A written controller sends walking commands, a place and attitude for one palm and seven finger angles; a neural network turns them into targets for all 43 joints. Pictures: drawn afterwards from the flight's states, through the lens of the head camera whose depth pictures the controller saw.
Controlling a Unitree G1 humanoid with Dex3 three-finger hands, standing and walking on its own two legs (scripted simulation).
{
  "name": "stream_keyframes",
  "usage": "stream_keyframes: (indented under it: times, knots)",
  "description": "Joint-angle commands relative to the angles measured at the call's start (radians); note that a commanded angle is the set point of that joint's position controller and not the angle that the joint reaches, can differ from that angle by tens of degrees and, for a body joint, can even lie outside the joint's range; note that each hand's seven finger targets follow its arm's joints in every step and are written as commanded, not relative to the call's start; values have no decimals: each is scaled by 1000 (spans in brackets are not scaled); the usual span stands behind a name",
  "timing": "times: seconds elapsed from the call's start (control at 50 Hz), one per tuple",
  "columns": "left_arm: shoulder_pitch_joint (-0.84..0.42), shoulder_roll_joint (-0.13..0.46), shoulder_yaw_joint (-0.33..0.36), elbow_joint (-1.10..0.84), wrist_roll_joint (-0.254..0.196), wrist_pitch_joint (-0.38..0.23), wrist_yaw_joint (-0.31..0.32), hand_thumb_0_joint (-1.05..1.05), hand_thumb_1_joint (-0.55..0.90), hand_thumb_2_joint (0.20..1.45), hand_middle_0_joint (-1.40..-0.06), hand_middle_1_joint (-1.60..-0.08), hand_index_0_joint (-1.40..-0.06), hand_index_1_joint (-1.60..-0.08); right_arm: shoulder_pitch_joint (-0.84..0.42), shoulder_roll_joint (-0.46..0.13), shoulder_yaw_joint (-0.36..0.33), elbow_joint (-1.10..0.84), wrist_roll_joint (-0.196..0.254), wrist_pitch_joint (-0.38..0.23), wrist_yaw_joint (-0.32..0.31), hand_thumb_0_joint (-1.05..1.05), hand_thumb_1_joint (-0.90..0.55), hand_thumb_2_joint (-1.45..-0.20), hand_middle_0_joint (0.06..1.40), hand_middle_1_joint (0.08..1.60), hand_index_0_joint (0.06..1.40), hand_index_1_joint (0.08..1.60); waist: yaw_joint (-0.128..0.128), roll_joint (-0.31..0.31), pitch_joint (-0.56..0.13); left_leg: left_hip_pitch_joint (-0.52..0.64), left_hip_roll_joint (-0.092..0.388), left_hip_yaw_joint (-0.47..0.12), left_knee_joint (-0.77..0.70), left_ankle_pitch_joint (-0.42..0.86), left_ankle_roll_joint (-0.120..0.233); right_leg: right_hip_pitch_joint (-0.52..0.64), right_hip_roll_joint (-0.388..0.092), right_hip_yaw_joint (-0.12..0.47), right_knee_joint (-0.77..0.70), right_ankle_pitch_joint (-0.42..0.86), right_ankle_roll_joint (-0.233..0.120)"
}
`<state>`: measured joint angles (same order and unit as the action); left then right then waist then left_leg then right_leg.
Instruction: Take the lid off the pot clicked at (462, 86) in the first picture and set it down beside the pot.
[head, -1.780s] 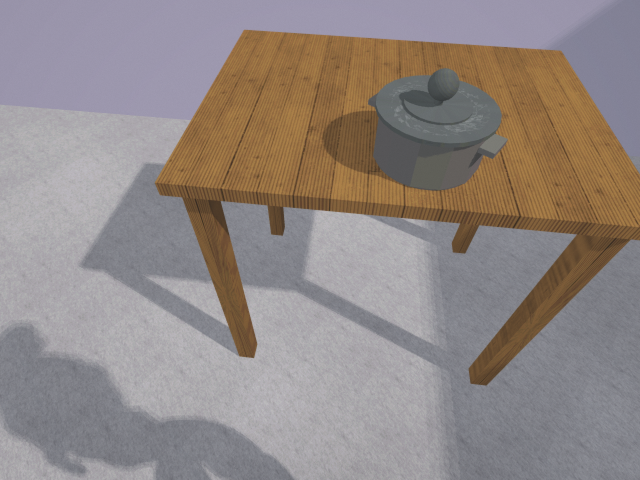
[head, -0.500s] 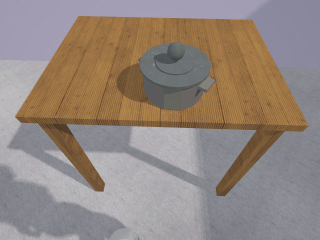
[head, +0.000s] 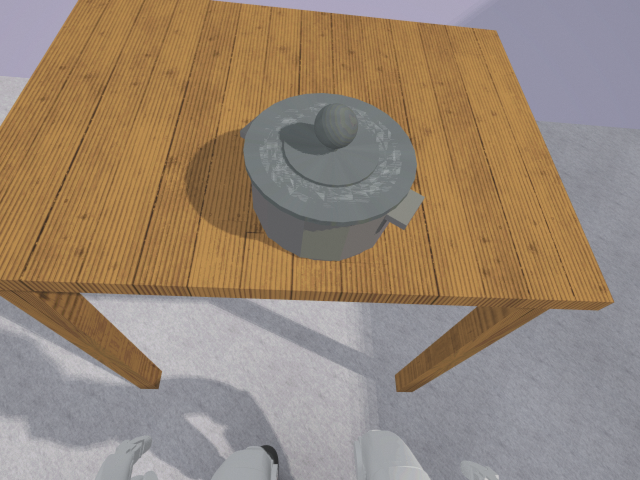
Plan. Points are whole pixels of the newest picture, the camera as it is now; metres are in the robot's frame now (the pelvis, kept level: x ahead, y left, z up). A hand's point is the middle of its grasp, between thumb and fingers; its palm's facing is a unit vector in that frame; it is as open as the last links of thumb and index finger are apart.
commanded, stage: come to a stop and stand still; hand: left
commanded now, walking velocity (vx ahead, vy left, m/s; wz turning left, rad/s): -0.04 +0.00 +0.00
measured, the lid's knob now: (336, 126) +0.46 +0.03 +0.16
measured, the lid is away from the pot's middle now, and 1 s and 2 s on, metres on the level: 0.00 0.00 0.00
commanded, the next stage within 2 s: look again from close up in 0.90 s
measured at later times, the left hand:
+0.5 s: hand out of the picture +0.00 +0.12 -0.19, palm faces +0.04 -0.98 -0.19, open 7.4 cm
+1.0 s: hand out of the picture -0.07 +0.10 -0.18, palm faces +0.07 -0.98 -0.18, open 7.4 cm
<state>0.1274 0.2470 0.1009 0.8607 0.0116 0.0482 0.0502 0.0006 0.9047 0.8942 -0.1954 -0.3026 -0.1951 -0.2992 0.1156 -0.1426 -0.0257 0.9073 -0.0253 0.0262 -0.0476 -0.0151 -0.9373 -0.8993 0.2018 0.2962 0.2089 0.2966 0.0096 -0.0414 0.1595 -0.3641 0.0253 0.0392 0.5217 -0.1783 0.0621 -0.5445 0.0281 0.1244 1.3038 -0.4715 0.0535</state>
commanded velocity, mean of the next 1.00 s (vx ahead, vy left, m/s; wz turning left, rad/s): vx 0.00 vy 0.00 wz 0.00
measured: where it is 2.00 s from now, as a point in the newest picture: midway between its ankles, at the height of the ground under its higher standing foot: outside the picture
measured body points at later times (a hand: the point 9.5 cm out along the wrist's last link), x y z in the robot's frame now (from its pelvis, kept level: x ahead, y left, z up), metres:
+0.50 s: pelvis -0.03 -0.06 -0.01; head +0.00 -0.05 +0.44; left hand +0.00 +0.17 -0.17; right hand +0.01 -0.30 -0.16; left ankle -0.03 +0.03 -0.74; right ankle -0.07 -0.19 -0.74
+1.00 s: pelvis -0.05 -0.07 +0.00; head -0.04 -0.06 +0.45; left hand -0.07 +0.15 -0.16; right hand +0.00 -0.31 -0.15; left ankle -0.03 +0.03 -0.74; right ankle -0.07 -0.20 -0.74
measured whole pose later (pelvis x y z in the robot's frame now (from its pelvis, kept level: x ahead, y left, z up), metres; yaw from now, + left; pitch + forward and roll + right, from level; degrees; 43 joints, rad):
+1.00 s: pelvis -0.05 -0.07 +0.00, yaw +1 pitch -1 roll +0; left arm 0.31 0.17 0.02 1.10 0.02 0.01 0.03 0.00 0.90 0.89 -0.19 -0.30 -0.19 -0.30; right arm 0.20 -0.16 -0.01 1.10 -0.01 0.00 -0.02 0.00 -0.92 -0.90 0.20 0.30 0.20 0.30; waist 0.02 -0.02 0.02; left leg -0.24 0.00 0.02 0.44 -0.20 0.01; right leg -0.15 0.00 -0.02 0.42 -0.26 0.00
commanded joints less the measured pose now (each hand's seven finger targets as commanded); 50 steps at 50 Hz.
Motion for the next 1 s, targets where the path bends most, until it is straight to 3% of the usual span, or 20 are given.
stream_keyframes:
  times: [0.0,0.08,0.12,0.16,0.18,0.2,0.22,0.24,0.26,0.28,0.38,0.44,0.48,0.5,0.52,0.56,0.66,0.76,0.96,0.98]
  knots:
    - [153,24,-3,-14,2,6,-12,0,900,900,-200,-300,-200,-300,50,-180,-53,-79,-8,-12,0,0,-900,-900,200,300,200,300,-8,234,-247,162,219,-158,-116,598,135,74,-22,-74,-104,-6,14]
    - [79,34,-24,-44,3,-5,-21,0,900,900,-200,-300,-200,-300,108,-216,-70,-68,-14,2,10,0,-900,-900,200,300,200,300,-55,310,-289,244,210,-202,-102,478,124,144,-23,-130,-410,-70,-10]
    - [94,38,-32,-41,0,-12,-26,0,900,900,-200,-300,-200,-300,122,-223,-73,-58,-10,1,13,0,-900,-900,200,300,200,300,-49,312,-283,219,210,-227,-100,432,105,221,-21,-137,-572,-44,-29]
    - [168,56,-29,-11,-2,-21,-26,0,900,900,-200,-300,-200,-300,118,-227,-78,-53,3,3,16,0,-900,-900,200,300,200,300,-11,239,-311,174,172,-205,-47,309,50,371,-16,-149,-821,176,-37]
    - [184,94,-24,-2,5,-28,-23,0,900,900,-200,-300,-200,-300,119,-190,-73,-51,14,3,21,0,-900,-900,200,300,200,300,-1,117,-306,92,122,-170,18,172,4,449,-66,-95,-940,287,-46]
    - [167,162,-18,-6,16,-36,-17,0,900,900,-200,-300,-200,-300,125,-124,-60,-60,23,1,26,0,-900,-900,200,300,200,300,-10,-106,-250,-70,37,-93,108,-88,-52,480,-231,105,-993,398,-96]
    - [126,207,-17,-22,21,-37,-15,0,900,900,-200,-300,-200,-300,84,-107,-48,-79,19,8,25,0,-900,-900,200,300,200,300,-4,-227,-183,-127,-34,-47,228,-337,-87,362,-375,244,-1004,543,-183]
    - [97,191,-28,-30,21,-37,-15,0,900,900,-200,-300,-200,-300,77,-124,-51,-79,14,17,25,0,-900,-900,200,300,200,300,-7,-125,-187,-73,-25,-96,340,-382,-84,256,-399,202,-1003,512,-251]
    - [57,164,-26,-32,24,-35,-13,0,900,900,-200,-300,-200,-300,75,-109,-53,-69,11,15,28,0,-900,-900,200,300,200,300,-26,-105,-167,-105,-25,-89,386,-351,-74,281,-322,117,-971,591,-239]
    - [55,144,-22,-23,19,-40,-11,0,900,900,-200,-300,-200,-300,80,-115,-50,-46,9,12,25,0,-900,-900,200,300,200,300,-26,-208,-177,-145,-25,-73,414,-336,-74,366,-276,97,-918,741,-223]
    - [138,112,-36,29,12,-50,-7,0,900,900,-200,-300,-200,-300,69,-106,-40,0,24,-10,25,0,-900,-900,200,300,200,300,-6,-162,-171,-59,-36,-2,200,-252,-92,466,-238,34,-836,936,-209]
    - [144,98,-39,54,-3,-50,-5,0,900,900,-200,-300,-200,-300,125,-106,-31,48,22,-26,20,0,-900,-900,200,300,200,300,-26,-95,-199,179,-18,-33,-80,59,-78,387,-190,16,-793,749,-139]
    - [185,38,-50,63,-8,-43,-5,0,900,900,-200,-300,-200,-300,141,-179,-37,66,13,-39,12,0,-900,-900,200,300,200,300,-4,121,-236,310,170,-218,-75,475,18,289,-90,-66,-758,381,-64]
    - [190,22,-58,76,-7,-38,-3,0,900,900,-200,-300,-200,-300,124,-192,-36,74,13,-32,14,0,-900,-900,200,300,200,300,3,142,-220,266,205,-230,-109,424,47,316,-60,-92,-775,138,-53]
    - [185,18,-59,91,-7,-32,-3,0,900,900,-200,-300,-200,-300,95,-181,-30,86,10,-33,10,0,-900,-900,200,300,200,300,8,258,-178,196,197,-266,-178,317,67,328,-63,-111,-763,88,-42]
    - [183,29,-59,117,-3,-23,-10,0,900,900,-200,-300,-200,-300,58,-161,-21,87,12,-30,9,0,-900,-900,200,300,200,300,20,260,-111,86,179,-259,-257,73,67,363,-74,-109,-749,84,-45]
    - [196,34,-66,154,5,-38,-22,0,900,900,-200,-300,-200,-300,55,-143,-22,97,15,-25,19,0,-900,-900,200,300,200,300,6,83,-108,107,80,-177,-220,-193,-15,339,-116,-64,-945,193,-61]
    - [183,42,-68,163,3,-51,-25,0,900,900,-200,-300,-200,-300,90,-129,-16,119,12,-25,23,0,-900,-900,200,300,200,300,-17,3,-107,165,51,-138,-167,-118,-35,262,-138,-15,-1008,140,-76]
    - [219,28,-71,199,0,-61,-21,0,900,900,-200,-300,-200,-300,104,-123,0,157,16,-41,18,0,-900,-900,200,300,200,300,-5,44,-121,178,64,-128,-153,53,-37,312,-136,-43,-968,300,-76]
    - [298,17,-88,223,21,-89,22,0,900,900,-200,-300,-200,-300,68,-151,2,91,22,-55,26,0,-900,-900,200,300,200,300,17,66,-93,146,64,-75,25,126,-60,306,-163,-8,-976,499,-67]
